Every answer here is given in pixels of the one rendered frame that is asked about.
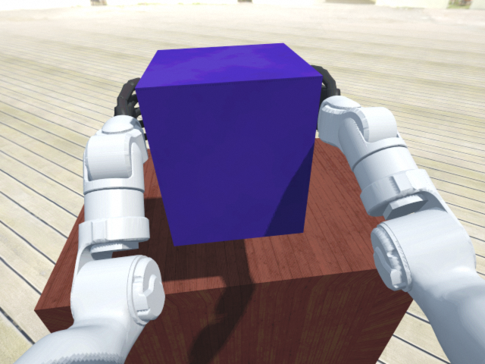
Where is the robot left upper arm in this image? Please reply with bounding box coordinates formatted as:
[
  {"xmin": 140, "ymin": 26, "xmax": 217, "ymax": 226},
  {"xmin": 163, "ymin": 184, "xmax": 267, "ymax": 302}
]
[{"xmin": 13, "ymin": 255, "xmax": 165, "ymax": 364}]

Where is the robot right forearm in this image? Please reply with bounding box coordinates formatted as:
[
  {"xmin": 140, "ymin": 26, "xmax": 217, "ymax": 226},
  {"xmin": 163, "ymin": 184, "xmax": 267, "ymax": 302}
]
[{"xmin": 318, "ymin": 96, "xmax": 477, "ymax": 269}]

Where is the robot right hand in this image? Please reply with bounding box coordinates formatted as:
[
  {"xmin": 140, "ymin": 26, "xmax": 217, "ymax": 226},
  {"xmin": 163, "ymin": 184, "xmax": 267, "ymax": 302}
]
[{"xmin": 311, "ymin": 65, "xmax": 340, "ymax": 130}]

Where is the robot left hand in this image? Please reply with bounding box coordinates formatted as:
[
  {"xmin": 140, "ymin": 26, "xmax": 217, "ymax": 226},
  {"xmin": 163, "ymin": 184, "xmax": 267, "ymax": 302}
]
[{"xmin": 114, "ymin": 77, "xmax": 147, "ymax": 140}]

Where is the robot left forearm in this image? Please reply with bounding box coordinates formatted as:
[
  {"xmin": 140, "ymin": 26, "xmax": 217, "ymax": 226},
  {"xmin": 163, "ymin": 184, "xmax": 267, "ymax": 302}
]
[{"xmin": 70, "ymin": 115, "xmax": 150, "ymax": 317}]

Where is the carton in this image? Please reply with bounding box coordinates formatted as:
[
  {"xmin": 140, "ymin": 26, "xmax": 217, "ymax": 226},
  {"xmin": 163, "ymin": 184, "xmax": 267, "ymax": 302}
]
[{"xmin": 135, "ymin": 43, "xmax": 323, "ymax": 246}]

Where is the robot right upper arm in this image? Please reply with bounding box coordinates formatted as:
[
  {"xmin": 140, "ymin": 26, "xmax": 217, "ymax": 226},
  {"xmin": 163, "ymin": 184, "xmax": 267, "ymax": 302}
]
[{"xmin": 371, "ymin": 207, "xmax": 485, "ymax": 364}]

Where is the pedestal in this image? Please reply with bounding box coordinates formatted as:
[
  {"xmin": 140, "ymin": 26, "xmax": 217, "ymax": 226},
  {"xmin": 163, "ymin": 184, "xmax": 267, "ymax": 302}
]
[{"xmin": 34, "ymin": 138, "xmax": 413, "ymax": 364}]

